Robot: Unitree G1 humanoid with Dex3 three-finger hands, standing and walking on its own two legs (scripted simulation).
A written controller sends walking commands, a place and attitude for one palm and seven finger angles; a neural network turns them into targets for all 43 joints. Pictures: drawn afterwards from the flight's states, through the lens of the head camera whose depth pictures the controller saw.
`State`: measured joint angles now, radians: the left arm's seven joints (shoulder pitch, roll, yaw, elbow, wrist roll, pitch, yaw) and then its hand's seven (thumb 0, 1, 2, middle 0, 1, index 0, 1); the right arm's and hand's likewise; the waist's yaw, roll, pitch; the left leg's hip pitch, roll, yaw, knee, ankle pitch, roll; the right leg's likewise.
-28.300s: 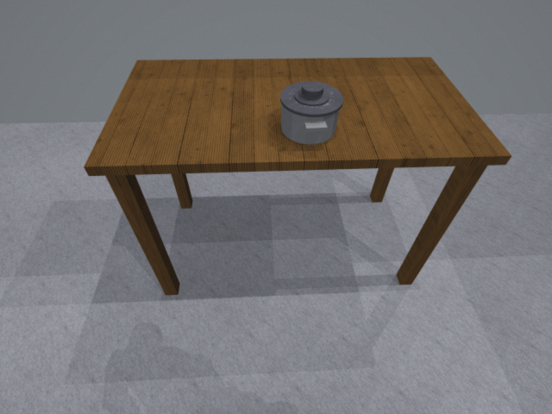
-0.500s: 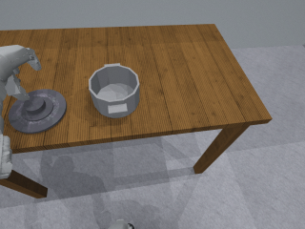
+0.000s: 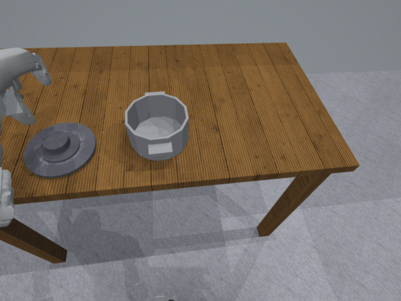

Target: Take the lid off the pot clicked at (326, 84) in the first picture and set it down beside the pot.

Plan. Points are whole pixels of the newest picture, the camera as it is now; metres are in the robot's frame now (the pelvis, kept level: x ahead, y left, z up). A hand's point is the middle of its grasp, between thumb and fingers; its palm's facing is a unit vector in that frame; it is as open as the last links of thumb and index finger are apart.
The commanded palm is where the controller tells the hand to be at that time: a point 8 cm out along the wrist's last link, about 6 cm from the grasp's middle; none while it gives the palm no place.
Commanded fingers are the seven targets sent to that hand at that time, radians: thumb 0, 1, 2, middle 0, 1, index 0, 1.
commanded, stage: raise the empty hand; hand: left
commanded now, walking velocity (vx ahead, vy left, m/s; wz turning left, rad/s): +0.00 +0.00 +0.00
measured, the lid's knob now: (56, 141) +0.48 +0.32 -0.01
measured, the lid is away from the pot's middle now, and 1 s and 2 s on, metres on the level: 0.24 0.24 0.24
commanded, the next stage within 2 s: draw the hand back to the body in 0.10 s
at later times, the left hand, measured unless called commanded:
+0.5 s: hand (24, 102) +0.46 +0.31 +0.14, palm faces -0.37 -0.12 -0.92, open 11.1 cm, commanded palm +0.44 +0.31 +0.21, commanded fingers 0.00 -0.04 0.70 -0.37 -0.82 -0.37 -0.82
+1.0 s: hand (45, 94) +0.42 +0.24 +0.19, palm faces +0.35 -0.91 -0.23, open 10.8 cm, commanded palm +0.36 +0.29 +0.20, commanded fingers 0.00 0.22 0.76 -0.32 -0.68 -0.32 -0.68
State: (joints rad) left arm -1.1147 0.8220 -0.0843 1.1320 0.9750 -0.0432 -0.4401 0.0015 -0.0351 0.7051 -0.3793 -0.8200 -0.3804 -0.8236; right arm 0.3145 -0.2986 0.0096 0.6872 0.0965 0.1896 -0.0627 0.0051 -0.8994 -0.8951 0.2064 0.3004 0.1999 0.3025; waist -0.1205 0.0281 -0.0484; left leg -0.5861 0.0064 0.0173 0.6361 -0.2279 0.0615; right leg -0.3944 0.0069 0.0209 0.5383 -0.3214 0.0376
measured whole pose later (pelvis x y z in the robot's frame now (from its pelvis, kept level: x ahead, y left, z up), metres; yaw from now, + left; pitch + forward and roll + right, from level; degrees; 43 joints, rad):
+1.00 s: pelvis +0.01 -0.03 +0.02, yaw -1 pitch +1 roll -1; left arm -0.51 0.49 0.30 0.52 -0.02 -0.08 0.05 0.00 0.03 0.72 -0.37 -0.78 -0.36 -0.78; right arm 0.21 -0.24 0.06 0.61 0.05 0.04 -0.06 0.01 -0.90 -0.90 0.21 0.30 0.20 0.30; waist -0.03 -0.01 0.01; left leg -0.28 0.03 0.03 0.44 -0.18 0.02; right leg -0.10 0.02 0.04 0.34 -0.25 0.00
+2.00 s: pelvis +0.03 -0.05 +0.02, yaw -1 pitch -3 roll +0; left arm 0.25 0.34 0.32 -0.26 -0.10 -0.06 0.08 0.02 0.88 0.90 -0.20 -0.30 -0.20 -0.31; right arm 0.13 -0.22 0.03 0.66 0.02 -0.04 -0.06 0.01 -0.90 -0.90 0.20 0.30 0.20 0.30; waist 0.06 0.03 0.02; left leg -0.14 0.03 0.03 0.39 -0.18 -0.01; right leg 0.03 0.03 0.04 0.30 -0.27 -0.02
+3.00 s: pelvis -0.03 +0.00 +0.01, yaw -1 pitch +0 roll -2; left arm 0.65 0.45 0.34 -0.66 -0.08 -0.15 0.10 0.02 0.89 0.90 -0.21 -0.30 -0.21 -0.31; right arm 0.18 -0.22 -0.01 0.52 0.02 0.03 -0.06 0.01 -0.90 -0.90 0.20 0.30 0.20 0.30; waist 0.01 -0.02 0.08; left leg -0.36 0.00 0.05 0.52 -0.16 0.06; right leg -0.20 0.00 0.05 0.47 -0.26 0.04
